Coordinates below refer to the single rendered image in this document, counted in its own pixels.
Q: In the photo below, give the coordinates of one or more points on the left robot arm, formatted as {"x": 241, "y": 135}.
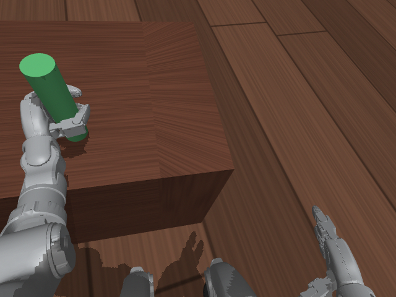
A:
{"x": 35, "y": 246}

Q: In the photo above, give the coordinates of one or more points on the right robot arm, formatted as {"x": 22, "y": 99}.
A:
{"x": 354, "y": 290}

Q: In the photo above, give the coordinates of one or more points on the left robot hand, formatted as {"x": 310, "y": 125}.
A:
{"x": 37, "y": 121}

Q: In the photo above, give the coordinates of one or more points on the right robot hand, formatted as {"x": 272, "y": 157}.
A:
{"x": 342, "y": 268}

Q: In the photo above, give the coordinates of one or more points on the can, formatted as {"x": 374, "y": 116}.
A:
{"x": 43, "y": 75}

